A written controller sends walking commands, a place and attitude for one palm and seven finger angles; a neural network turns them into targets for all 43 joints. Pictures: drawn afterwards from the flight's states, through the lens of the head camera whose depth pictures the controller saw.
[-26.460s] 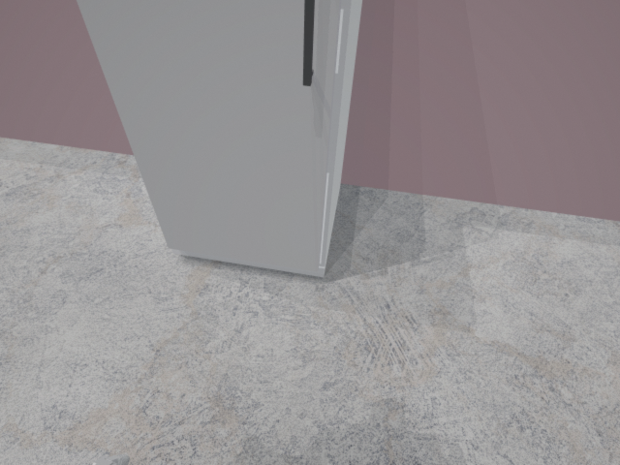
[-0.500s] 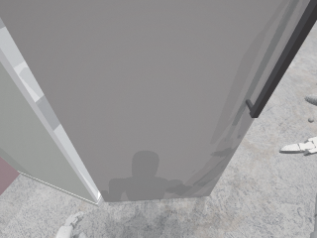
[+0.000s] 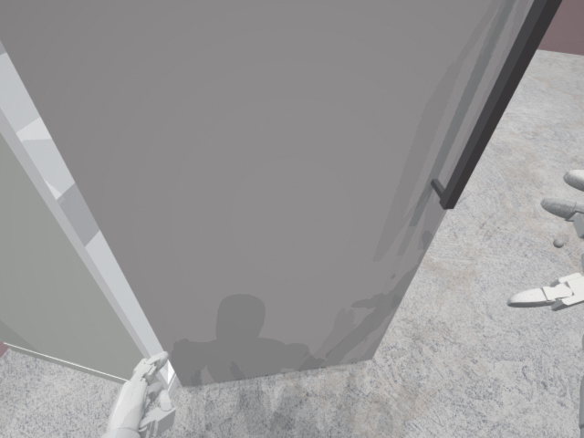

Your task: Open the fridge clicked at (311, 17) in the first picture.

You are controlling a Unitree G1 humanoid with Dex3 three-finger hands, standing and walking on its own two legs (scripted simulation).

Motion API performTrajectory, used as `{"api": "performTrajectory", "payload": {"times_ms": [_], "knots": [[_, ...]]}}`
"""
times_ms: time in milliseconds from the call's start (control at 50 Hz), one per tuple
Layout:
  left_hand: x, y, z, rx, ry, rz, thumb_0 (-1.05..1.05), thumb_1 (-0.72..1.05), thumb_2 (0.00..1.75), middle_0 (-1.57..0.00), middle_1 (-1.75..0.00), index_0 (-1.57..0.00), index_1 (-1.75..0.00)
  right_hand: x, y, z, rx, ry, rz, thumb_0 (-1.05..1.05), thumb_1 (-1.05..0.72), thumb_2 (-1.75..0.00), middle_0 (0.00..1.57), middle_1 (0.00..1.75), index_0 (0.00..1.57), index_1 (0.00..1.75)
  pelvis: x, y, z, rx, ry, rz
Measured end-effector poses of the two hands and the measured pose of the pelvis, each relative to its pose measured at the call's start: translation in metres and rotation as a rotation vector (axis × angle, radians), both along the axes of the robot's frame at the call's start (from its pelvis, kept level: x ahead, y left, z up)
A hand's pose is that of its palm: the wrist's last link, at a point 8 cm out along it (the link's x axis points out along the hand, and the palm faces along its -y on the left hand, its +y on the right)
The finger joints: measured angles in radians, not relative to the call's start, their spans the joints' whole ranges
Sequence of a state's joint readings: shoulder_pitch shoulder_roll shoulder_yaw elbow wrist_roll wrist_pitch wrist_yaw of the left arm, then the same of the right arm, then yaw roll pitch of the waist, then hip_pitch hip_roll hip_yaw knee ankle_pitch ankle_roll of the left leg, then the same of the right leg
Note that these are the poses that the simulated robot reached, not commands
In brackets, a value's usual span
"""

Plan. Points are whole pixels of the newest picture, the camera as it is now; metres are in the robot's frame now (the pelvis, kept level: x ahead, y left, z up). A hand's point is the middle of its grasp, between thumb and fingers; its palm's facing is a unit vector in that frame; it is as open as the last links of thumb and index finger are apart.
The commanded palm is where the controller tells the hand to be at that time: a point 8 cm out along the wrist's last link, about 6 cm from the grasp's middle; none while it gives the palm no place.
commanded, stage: draw the hand back to the body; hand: right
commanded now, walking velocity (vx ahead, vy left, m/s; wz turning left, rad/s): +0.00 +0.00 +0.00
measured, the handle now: (488, 95) +0.47 -0.24 +0.27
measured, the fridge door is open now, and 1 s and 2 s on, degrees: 67 67 67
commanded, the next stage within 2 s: step back with the hand held close in 1.52 s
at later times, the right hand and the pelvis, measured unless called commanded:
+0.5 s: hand (553, 285) +0.25 -0.27 +0.16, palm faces +0.30 +0.94 -0.15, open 14.5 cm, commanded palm +0.20 -0.31 +0.19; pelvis +0.01 +0.01 +0.00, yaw +0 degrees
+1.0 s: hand (570, 297) +0.23 -0.28 +0.17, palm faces +0.45 +0.82 -0.35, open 10.2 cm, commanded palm +0.18 -0.32 +0.18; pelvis +0.02 -0.02 +0.01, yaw +2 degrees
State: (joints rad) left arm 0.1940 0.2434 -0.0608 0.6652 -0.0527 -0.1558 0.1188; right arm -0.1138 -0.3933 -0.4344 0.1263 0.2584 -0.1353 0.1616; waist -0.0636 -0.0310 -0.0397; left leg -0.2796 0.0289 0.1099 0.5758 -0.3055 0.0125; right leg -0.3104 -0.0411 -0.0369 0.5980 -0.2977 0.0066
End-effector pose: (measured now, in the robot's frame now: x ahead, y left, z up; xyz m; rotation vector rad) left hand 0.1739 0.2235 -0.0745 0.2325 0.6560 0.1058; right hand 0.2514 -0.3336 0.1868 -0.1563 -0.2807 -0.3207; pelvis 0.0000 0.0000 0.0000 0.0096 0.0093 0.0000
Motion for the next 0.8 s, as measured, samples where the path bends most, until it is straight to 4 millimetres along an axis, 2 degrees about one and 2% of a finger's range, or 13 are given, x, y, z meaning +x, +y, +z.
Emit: {"api": "performTrajectory", "payload": {"times_ms": [80,180,280,360,460,580,700,800], "knots": [[-0.005,0.011,0.000,-0.004,-0.007,0.048,0.02,0.90,0.90,-0.20,-0.30,-0.21,-0.30,0.011,0.001,-0.004,0.110,0.138,0.069,-0.01,0.56,-0.20,0.25,1.15,0.25,1.15,0.003,0.004,0.003,-0.001,-0.013,-0.002],[0.000,0.021,0.007,-0.031,-0.080,0.082,0.02,0.90,0.90,-0.20,-0.30,-0.20,-0.30,0.013,0.016,0.001,0.111,0.256,0.168,-0.01,0.56,-0.20,0.25,1.15,0.25,1.15,0.011,0.006,0.006,-0.007,-0.024,0.009],[0.010,0.026,0.017,-0.044,-0.142,0.083,0.02,0.90,0.90,-0.20,-0.30,-0.20,-0.30,-0.004,0.015,0.007,0.120,0.203,0.155,-0.01,0.55,-0.20,0.25,1.15,0.25,1.15,0.016,0.010,0.005,-0.012,-0.028,0.022],[0.017,0.028,0.023,-0.033,-0.161,0.062,0.02,0.90,0.90,-0.20,-0.30,-0.20,-0.30,-0.023,0.006,-0.005,0.150,0.216,0.086,-0.01,0.55,-0.20,0.25,1.15,0.25,1.15,0.017,0.012,0.004,-0.010,-0.038,0.016],[0.026,0.022,0.026,-0.012,-0.174,0.025,0.02,0.90,0.90,-0.20,-0.30,-0.20,-0.30,-0.037,0.011,-0.019,0.139,0.261,0.066,-0.01,0.52,-0.22,0.25,1.13,0.24,1.13,0.014,0.010,0.004,-0.006,-0.054,0.001],[0.027,0.007,0.024,-0.004,-0.149,-0.043,0.02,0.90,0.90,-0.20,-0.30,-0.20,-0.30,-0.048,0.016,-0.008,-0.092,0.189,-0.136,-0.01,0.39,-0.28,0.25,1.05,0.24,1.05,0.010,0.006,0.006,-0.005,-0.048,0.000],[0.016,-0.005,0.010,-0.024,-0.065,-0.039,0.02,0.90,0.90,-0.20,-0.30,-0.20,-0.30,-0.060,0.014,-0.003,-0.164,0.137,-0.208,-0.01,0.20,-0.37,0.24,0.94,0.24,0.94,0.014,-0.002,0.008,-0.009,-0.052,0.009],[0.008,-0.012,0.001,-0.035,-0.012,-0.024,0.02,0.90,0.90,-0.20,-0.30,-0.20,-0.30,-0.061,0.017,-0.003,-0.187,0.129,-0.203,0.00,0.03,-0.46,0.24,0.84,0.23,0.84,0.018,-0.009,0.009,-0.011,-0.062,0.014]]}}
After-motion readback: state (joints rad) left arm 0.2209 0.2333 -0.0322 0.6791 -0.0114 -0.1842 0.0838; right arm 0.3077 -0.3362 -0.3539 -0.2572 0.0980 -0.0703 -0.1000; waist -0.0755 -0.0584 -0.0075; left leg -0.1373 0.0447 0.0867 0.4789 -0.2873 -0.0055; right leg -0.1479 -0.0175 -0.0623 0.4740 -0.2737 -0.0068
